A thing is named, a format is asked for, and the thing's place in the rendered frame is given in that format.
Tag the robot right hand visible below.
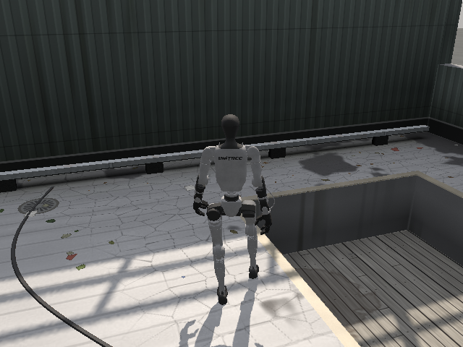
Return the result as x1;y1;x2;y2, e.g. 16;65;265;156
255;213;272;235

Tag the left robot upper arm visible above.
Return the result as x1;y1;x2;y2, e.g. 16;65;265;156
198;146;216;185

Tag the right robot shin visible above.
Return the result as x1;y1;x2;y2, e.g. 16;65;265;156
247;224;258;270

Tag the robot left forearm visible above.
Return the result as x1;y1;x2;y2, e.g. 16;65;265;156
194;174;205;203

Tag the right robot upper arm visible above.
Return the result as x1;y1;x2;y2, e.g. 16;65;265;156
245;145;263;187

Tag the right robot foot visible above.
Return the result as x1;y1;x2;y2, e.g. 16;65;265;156
249;265;259;279

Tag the robot left hand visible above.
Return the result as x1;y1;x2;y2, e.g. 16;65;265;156
193;200;209;216

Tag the robot right forearm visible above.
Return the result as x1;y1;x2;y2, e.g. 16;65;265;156
255;176;271;215

